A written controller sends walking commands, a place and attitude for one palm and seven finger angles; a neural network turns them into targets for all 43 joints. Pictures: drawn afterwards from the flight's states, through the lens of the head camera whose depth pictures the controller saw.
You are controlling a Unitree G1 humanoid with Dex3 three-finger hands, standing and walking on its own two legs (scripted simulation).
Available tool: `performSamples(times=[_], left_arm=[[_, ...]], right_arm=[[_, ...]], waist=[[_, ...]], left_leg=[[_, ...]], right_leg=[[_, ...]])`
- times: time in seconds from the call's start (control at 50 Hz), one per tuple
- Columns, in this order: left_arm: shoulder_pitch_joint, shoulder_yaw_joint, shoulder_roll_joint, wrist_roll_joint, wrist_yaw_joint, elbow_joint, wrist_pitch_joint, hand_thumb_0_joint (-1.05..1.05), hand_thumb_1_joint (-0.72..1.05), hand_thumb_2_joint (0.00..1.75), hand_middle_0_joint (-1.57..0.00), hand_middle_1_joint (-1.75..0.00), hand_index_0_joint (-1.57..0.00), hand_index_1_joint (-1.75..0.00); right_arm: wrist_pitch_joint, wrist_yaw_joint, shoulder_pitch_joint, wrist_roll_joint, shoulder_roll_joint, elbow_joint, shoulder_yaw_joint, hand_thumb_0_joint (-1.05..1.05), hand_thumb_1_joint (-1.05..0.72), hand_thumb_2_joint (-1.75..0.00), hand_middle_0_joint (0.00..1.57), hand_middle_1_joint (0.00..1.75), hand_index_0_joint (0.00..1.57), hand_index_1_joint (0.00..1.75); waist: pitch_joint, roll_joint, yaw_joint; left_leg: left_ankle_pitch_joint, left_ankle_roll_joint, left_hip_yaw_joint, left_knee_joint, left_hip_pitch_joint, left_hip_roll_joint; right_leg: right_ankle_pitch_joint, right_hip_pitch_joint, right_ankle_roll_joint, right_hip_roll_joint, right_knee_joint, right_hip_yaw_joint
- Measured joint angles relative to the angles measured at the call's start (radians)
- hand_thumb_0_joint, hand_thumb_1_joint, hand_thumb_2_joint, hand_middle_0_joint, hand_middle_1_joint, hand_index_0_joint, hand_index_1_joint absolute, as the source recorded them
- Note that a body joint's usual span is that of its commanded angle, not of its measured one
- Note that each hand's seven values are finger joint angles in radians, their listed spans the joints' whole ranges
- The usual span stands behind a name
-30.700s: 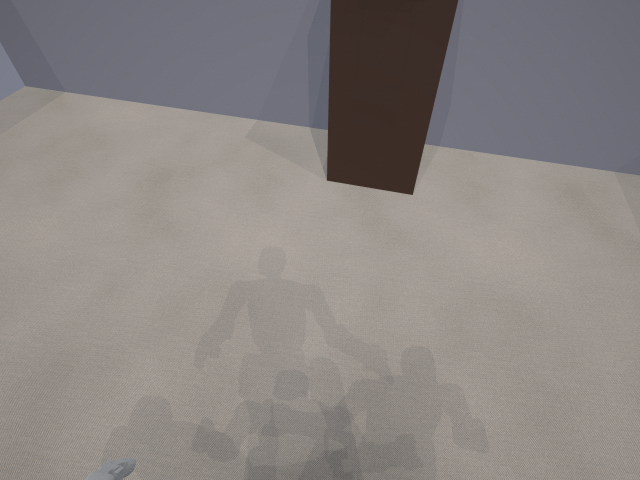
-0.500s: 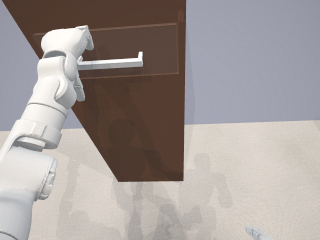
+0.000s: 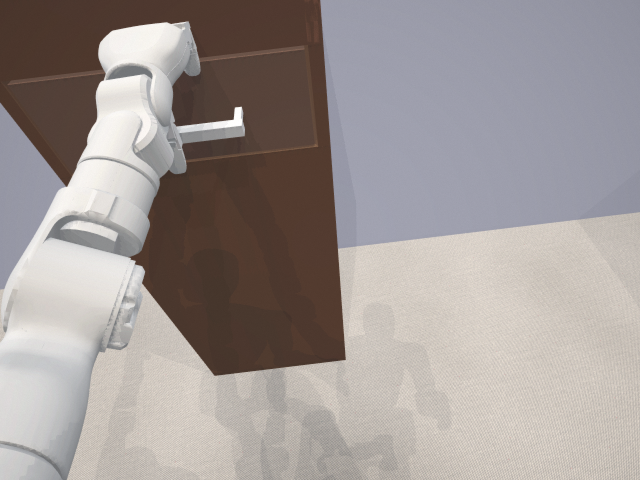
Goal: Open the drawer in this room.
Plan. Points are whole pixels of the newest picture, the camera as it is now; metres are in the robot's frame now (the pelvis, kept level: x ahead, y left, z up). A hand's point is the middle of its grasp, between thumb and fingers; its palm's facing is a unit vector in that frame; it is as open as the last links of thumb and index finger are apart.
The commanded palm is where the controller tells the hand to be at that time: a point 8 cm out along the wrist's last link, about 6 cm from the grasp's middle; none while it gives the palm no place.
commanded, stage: move the hooked fingers above the handle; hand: left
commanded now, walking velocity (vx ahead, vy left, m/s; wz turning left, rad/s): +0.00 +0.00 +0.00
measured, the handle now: (173, 128) +0.55 +0.19 +0.17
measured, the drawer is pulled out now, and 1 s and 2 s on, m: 0.00 0.00 0.00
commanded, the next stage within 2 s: none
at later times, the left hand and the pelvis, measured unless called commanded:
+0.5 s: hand (137, 127) +0.48 +0.20 +0.22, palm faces -0.02 +0.02 -1.00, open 13.9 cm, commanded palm +0.46 +0.18 +0.28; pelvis -0.01 +0.01 +0.00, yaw +2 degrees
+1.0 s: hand (145, 123) +0.49 +0.19 +0.22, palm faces -0.02 -0.01 -1.00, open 13.6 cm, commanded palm +0.46 +0.19 +0.28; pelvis +0.00 +0.00 +0.00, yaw +0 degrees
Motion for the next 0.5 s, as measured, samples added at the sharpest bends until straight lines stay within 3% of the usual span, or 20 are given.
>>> performSamples(times=[0.06,0.12,0.2,0.26,0.3,0.38,0.44,0.5], left_arm=[[0.056,0.013,0.028,-0.019,-0.069,0.005,-0.013,0.00,-0.49,0.30,-0.36,-1.23,-0.34,-1.24],[0.149,0.022,0.053,-0.043,-0.117,-0.077,-0.095,0.00,-0.49,0.30,-0.34,-1.22,-0.33,-1.23],[0.234,0.034,0.081,-0.054,-0.081,-0.221,-0.232,0.00,-0.49,0.30,-0.32,-1.21,-0.31,-1.21],[0.212,0.019,0.092,-0.060,-0.024,-0.239,-0.264,0.00,-0.49,0.30,-0.31,-1.20,-0.31,-1.20],[0.174,0.010,0.094,-0.062,0.014,-0.215,-0.240,0.00,-0.49,0.30,-0.32,-1.20,-0.31,-1.20],[0.082,-0.029,0.084,-0.056,0.036,-0.121,-0.131,0.00,-0.49,0.30,-0.32,-1.20,-0.31,-1.20],[0.041,-0.069,0.064,-0.051,-0.002,-0.064,-0.059,0.00,-0.49,0.30,-0.31,-1.20,-0.31,-1.20],[0.040,-0.092,0.035,-0.058,-0.061,-0.055,-0.051,0.00,-0.49,0.30,-0.31,-1.20,-0.31,-1.20]], right_arm=[[0.006,-0.019,0.018,0.009,-0.009,-0.023,-0.004,0.00,-0.90,-0.90,0.20,0.30,0.20,0.30],[-0.009,-0.037,0.042,0.010,-0.013,-0.049,-0.018,0.01,-0.90,-0.90,0.20,0.30,0.20,0.30],[-0.042,-0.050,0.064,0.000,-0.012,-0.057,-0.044,0.01,-0.90,-0.90,0.20,0.30,0.20,0.30],[-0.064,-0.041,0.062,-0.002,-0.013,-0.038,-0.057,0.01,-0.90,-0.90,0.20,0.30,0.20,0.30],[-0.074,-0.031,0.051,-0.001,-0.015,-0.022,-0.058,0.00,-0.90,-0.90,0.20,0.30,0.20,0.30],[-0.081,-0.009,0.025,0.003,-0.020,-0.003,-0.056,0.00,-0.90,-0.90,0.20,0.30,0.20,0.30],[-0.076,-0.002,0.005,0.007,-0.020,-0.002,-0.049,0.00,-0.90,-0.90,0.20,0.30,0.20,0.30],[-0.071,-0.006,-0.009,0.008,-0.012,-0.009,-0.039,0.00,-0.90,-0.90,0.20,0.30,0.20,0.30]], waist=[[0.011,0.002,-0.015],[0.029,-0.008,-0.013],[0.046,-0.029,0.007],[0.046,-0.041,0.021],[0.041,-0.045,0.027],[0.027,-0.038,0.032],[0.019,-0.027,0.028],[0.017,-0.022,0.020]], left_leg=[[0.001,0.003,0.006,-0.005,0.020,0.002],[0.002,0.005,0.005,-0.006,0.036,0.004],[0.000,-0.002,-0.008,0.004,0.039,0.009],[-0.002,-0.006,-0.024,0.015,0.028,0.011],[-0.001,-0.007,-0.031,0.019,0.018,0.010],[0.003,-0.003,-0.037,0.021,-0.003,0.004],[0.005,0.002,-0.038,0.019,-0.010,-0.002],[0.004,0.009,-0.036,0.018,-0.010,-0.010]], right_leg=[[0.000,0.015,0.000,0.002,0.001,0.006],[0.001,0.031,-0.003,0.005,0.000,0.005],[0.003,0.047,-0.007,0.009,-0.007,-0.007],[0.006,0.052,-0.010,0.011,-0.016,-0.023],[0.009,0.047,-0.010,0.010,-0.019,-0.030],[0.014,0.033,-0.006,0.005,-0.024,-0.037],[0.016,0.027,0.000,-0.002,-0.026,-0.038],[0.012,0.024,0.006,-0.009,-0.021,-0.035]])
